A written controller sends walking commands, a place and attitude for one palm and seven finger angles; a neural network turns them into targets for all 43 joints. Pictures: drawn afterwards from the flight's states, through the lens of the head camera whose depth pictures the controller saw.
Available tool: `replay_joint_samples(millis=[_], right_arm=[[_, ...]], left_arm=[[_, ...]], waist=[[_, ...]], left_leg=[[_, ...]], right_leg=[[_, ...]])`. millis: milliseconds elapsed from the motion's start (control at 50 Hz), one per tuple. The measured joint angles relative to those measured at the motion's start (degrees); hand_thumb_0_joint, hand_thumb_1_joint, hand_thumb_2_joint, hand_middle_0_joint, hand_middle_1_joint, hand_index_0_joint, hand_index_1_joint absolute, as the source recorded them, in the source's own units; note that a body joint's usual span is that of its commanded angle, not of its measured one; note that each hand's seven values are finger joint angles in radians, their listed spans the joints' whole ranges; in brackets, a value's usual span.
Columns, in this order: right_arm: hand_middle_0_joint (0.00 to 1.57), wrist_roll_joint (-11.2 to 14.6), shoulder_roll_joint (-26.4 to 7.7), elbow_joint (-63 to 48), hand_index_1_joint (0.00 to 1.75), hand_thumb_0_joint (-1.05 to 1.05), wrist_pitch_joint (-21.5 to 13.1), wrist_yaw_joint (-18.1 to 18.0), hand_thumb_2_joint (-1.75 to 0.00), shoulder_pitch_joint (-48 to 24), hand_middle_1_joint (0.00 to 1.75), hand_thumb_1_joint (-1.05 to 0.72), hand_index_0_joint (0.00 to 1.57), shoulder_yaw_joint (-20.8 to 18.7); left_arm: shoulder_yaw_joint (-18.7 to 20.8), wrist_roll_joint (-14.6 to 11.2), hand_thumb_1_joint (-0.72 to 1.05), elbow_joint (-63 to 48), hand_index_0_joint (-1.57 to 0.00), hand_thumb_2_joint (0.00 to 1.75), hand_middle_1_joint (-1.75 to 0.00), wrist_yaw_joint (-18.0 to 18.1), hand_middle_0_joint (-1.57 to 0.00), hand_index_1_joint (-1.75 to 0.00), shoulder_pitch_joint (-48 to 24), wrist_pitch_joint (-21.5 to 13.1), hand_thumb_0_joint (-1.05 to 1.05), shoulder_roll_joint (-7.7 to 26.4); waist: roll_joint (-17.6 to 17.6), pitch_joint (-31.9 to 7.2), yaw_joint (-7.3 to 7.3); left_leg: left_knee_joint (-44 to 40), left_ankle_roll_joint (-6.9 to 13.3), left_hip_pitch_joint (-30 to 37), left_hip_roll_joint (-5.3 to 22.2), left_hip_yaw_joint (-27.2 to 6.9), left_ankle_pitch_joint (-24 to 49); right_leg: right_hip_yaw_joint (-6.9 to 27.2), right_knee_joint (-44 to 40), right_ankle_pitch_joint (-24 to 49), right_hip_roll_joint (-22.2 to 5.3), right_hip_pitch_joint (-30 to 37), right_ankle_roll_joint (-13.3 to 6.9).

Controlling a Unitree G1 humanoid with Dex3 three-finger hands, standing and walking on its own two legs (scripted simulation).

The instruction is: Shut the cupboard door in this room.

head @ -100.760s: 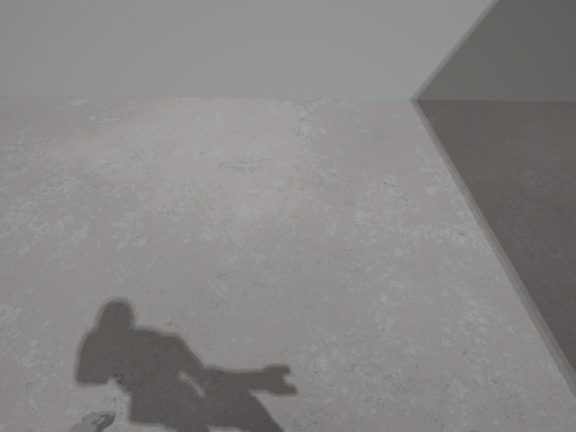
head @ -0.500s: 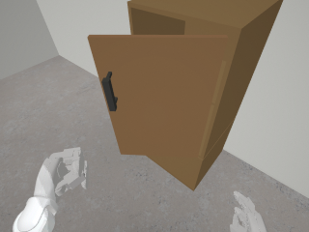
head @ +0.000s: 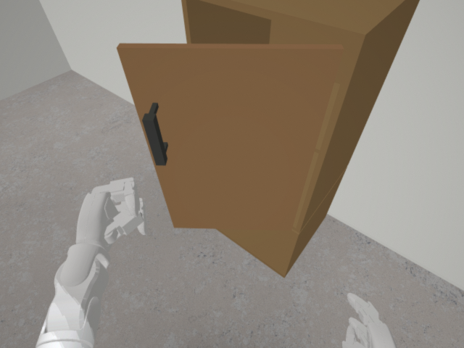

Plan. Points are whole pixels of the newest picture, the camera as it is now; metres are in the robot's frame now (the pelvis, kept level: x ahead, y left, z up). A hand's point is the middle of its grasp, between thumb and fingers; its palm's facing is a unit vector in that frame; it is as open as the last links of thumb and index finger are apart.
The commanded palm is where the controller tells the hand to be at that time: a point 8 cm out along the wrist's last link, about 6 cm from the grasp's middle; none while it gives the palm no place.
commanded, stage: bring the fist close to the handle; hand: left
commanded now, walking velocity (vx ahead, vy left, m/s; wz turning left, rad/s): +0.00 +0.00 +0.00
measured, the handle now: (158, 134) +0.50 +0.19 +0.09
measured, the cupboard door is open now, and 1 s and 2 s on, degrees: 37 37 23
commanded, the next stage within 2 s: push the door shut along its arc in 0.90 s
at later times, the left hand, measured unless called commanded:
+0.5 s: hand (169, 173) +0.39 +0.14 +0.10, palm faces +0.00 -1.00 -0.02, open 3.1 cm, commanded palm +0.37 +0.19 +0.10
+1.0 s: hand (175, 167) +0.40 +0.13 +0.10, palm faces +0.03 -1.00 -0.02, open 3.1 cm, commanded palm +0.37 +0.19 +0.10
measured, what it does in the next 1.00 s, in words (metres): stands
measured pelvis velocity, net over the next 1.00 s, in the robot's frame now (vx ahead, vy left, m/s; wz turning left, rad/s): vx -0.01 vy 0.00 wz -0.03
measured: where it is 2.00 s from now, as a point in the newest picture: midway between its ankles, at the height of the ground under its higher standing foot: outside the picture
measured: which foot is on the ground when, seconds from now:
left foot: down 0.00-1.00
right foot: down 0.00-1.00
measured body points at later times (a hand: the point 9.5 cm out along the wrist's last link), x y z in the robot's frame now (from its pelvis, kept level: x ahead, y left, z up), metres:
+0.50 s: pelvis -0.01 +0.01 +0.00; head +0.01 +0.00 +0.45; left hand +0.38 +0.19 +0.10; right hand +0.11 -0.24 -0.11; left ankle +0.03 +0.11 -0.71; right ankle -0.02 -0.10 -0.71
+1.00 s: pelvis -0.01 +0.00 +0.00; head +0.02 -0.01 +0.45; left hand +0.39 +0.18 +0.11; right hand +0.07 -0.26 -0.12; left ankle +0.03 +0.11 -0.71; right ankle -0.02 -0.10 -0.71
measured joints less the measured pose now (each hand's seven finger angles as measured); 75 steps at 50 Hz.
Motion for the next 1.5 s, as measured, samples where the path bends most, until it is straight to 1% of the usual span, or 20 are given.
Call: replay_joint_samples(millis=[80,180,260,320,400,520,580,640,720,800,860,900,980,1060,1160,1240,1340,1500], right_arm=[[0.2,0.04,-0.08,0.57,0.3,0.01,0.89,0.4,-0.9,-0.05,0.3,-0.9,0.2,-0.13],[0.2,0.23,-0.21,1.19,0.3,0.01,2.09,0.38,-0.9,-0.24,0.3,-0.9,0.2,-0.18],[0.2,0.03,0.05,1.45,0.3,0.01,3.06,0.42,-0.9,-0.41,0.3,-0.9,0.2,-0.18],[0.2,-0.13,0.18,1.66,0.3,0.01,3.47,0.7,-0.9,-0.15,0.3,-0.9,0.2,-0.39],[0.2,-0.15,0.14,2.37,0.3,0.01,4.35,1.07,-0.9,0.24,0.3,-0.9,0.2,-0.49],[0.2,-0.12,-0.07,3.15,0.3,0.01,5.88,1.35,-0.9,0.79,0.3,-0.9,0.2,-0.65],[0.2,-0.5,-0.05,3.4,0.3,0.01,6.43,1.56,-0.9,1.26,0.3,-0.9,0.2,-0.83],[0.2,-0.84,-0.05,3.35,0.3,0.01,6.87,1.96,-0.9,2.54,0.3,-0.9,0.2,-1.22],[0.2,-0.85,-0.28,3.27,0.3,0.01,7.81,2.56,-0.9,4.6,0.3,-0.9,0.2,-1.74],[0.2,-0.43,-0.62,3.46,0.3,0.01,8.66,2.61,-0.9,5.46,0.3,-0.9,0.2,-2.02],[0.2,-0.33,-0.73,3.56,0.3,0.01,8.9,2.33,-0.9,5.16,0.3,-0.9,0.2,-2.11],[0.2,-0.37,-0.72,3.54,0.3,0.01,8.77,2.16,-0.9,4.8,0.3,-0.9,0.2,-2.22],[0.2,-0.46,-0.65,3.47,0.3,0.01,8.53,2.0,-0.9,3.85,0.3,-0.9,0.2,-2.22],[0.2,-0.29,-0.56,3.01,0.3,0.01,8.97,2.02,-0.9,2.82,0.3,-0.9,0.2,-1.95],[0.2,0.11,-0.69,2.48,0.3,0.01,9.19,1.6,-0.9,2.0,0.3,-0.9,0.2,-1.56],[0.2,0.14,-0.66,2.74,0.3,0.01,8.99,1.31,-0.9,1.69,0.3,-0.9,0.2,-1.33],[0.2,0.03,-0.92,3.48,0.3,0.0,9.08,1.49,-0.9,2.88,0.3,-0.9,0.2,-1.51],[0.2,-0.22,-1.37,4.84,0.3,0.0,9.65,1.71,-0.9,5.3,0.3,-0.9,0.2,-1.74]], left_arm=[[-0.26,0.86,0.9,2.71,-1.3,0.9,-1.5,0.57,-1.3,-1.5,-3.72,-0.81,0.02,0.07],[-1.67,1.39,0.9,8.05,-1.3,0.9,-1.5,0.93,-1.3,-1.5,-8.82,0.51,0.01,-0.41],[-1.55,2.16,0.9,12.06,-1.3,0.9,-1.5,2.42,-1.3,-1.5,-12.58,0.72,0.01,-0.73],[-1.49,2.81,0.9,14.08,-1.3,0.9,-1.5,3.91,-1.3,-1.5,-15.15,-0.43,0.02,-0.94],[-1.58,3.58,0.9,18.6,-1.3,0.9,-1.5,5.02,-1.3,-1.5,-19.64,-1.97,0.02,-0.96],[-1.74,4.64,0.9,29.13,-1.3,0.9,-1.5,6.17,-1.3,-1.5,-28.06,-1.99,0.01,-0.86],[-0.32,5.02,0.9,32.67,-1.3,0.9,-1.5,6.83,-1.3,-1.5,-30.9,-2.94,0.01,-0.92],[1.45,5.1,0.9,33.46,-1.29,0.9,-1.5,7.3,-1.3,-1.5,-31.03,-5.03,0.02,-0.91],[2.51,5.53,0.9,33.63,-1.29,0.89,-1.5,6.84,-1.3,-1.5,-29.38,-7.26,0.01,-0.28],[1.85,5.21,0.9,35.3,-1.29,0.9,-1.5,5.98,-1.3,-1.5,-29.1,-7.13,0.01,0.24],[1.75,4.67,0.9,35.63,-1.29,0.9,-1.5,5.79,-1.3,-1.5,-29.14,-6.89,0.01,0.0],[1.8,4.56,0.9,35.02,-1.29,0.9,-1.5,5.87,-1.3,-1.5,-28.97,-7.37,0.01,-0.31],[1.88,4.89,0.9,34.59,-1.3,0.9,-1.5,5.91,-1.3,-1.5,-29.3,-9.06,0.02,-0.44],[2.42,5.23,0.9,36.7,-1.3,0.9,-1.5,5.21,-1.3,-1.5,-30.77,-8.83,0.01,0.56],[2.23,4.97,0.9,42.28,-1.3,0.9,-1.5,3.1,-1.3,-1.5,-34.69,-7.67,0.01,2.41],[3.03,4.4,0.9,45.89,-1.3,0.9,-1.5,1.15,-1.3,-1.5,-38.82,-8.79,0.02,3.7],[3.52,4.67,0.9,50.22,-1.3,0.9,-1.5,-1.09,-1.31,-1.5,-42.67,-10.38,0.01,5.3],[4.17,4.34,0.9,56.04,-1.31,0.9,-1.5,-3.53,-1.31,-1.5,-48.51,-10.29,0.01,7.82]], waist=[[0.09,-0.03,-0.07],[0.35,-0.04,-0.41],[-0.01,0.03,-0.94],[-0.15,-0.05,-1.17],[-0.14,-0.29,-1.52],[0.05,0.0,-2.56],[-0.07,0.09,-3.19],[-0.12,-0.46,-3.55],[0.13,-1.46,-3.59],[0.5,-1.18,-3.44],[0.49,-0.64,-3.36],[0.4,-0.47,-3.27],[0.19,-0.71,-3.21],[0.06,-1.1,-3.4],[0.19,-0.59,-3.7],[-0.26,-0.05,-4.07],[-0.35,-0.73,-4.59],[-0.07,-0.97,-5.86]], left_leg=[[0.19,0.2,-0.44,-0.04,0.03,-0.04],[0.1,0.5,-0.86,-0.2,0.06,0.18],[-0.15,0.61,-1.13,-0.18,0.41,0.45],[-0.1,0.65,-1.37,-0.1,0.6,0.51],[0.25,0.69,-1.92,-0.03,0.58,0.53],[0.68,0.7,-3.6,0.0,0.33,0.96],[0.74,0.64,-4.53,0.21,0.69,1.16],[0.61,0.55,-4.87,0.53,1.34,1.12],[0.66,0.41,-4.61,0.86,1.78,0.71],[0.78,0.28,-4.33,0.96,1.34,0.62],[0.61,0.16,-4.35,1.03,1.06,0.89],[0.49,0.08,-4.42,1.1,1.0,1.05],[0.54,-0.07,-4.57,1.19,0.95,1.08],[0.51,-0.17,-4.65,1.22,0.85,1.09],[0.66,-0.19,-5.18,1.08,0.3,1.23],[1.23,-0.18,-6.56,1.06,0.1,1.21],[2.55,-0.04,-8.89,0.93,-0.05,0.64],[4.33,0.42,-11.93,0.74,-0.17,-0.07]], right_leg=[[0.03,-0.12,0.15,-0.04,-0.3,0.19],[0.05,-0.44,0.48,-0.2,-0.59,0.49],[0.4,-0.51,0.8,-0.21,-1.07,0.59],[0.59,-0.44,0.94,-0.15,-1.39,0.63],[0.57,-0.21,1.02,-0.09,-1.89,0.67],[0.31,0.25,1.35,-0.06,-3.5,0.64],[0.69,0.6,1.55,0.1,-4.74,0.54],[1.36,0.81,1.61,0.37,-5.53,0.45],[1.83,1.02,1.33,0.67,-5.55,0.31],[1.41,0.87,1.24,0.82,-5.0,0.16],[1.14,0.61,1.46,0.91,-4.92,0.02],[1.09,0.51,1.61,0.99,-5.0,-0.08],[1.04,0.69,1.58,1.08,-5.22,-0.23],[0.96,0.75,1.51,1.12,-5.32,-0.31],[0.4,0.66,1.55,1.04,-5.52,-0.34],[0.21,1.14,1.51,1.01,-6.79,-0.35],[0.04,2.23,0.99,0.88,-8.92,-0.22],[-0.08,3.49,0.48,0.67,-11.6,0.21]])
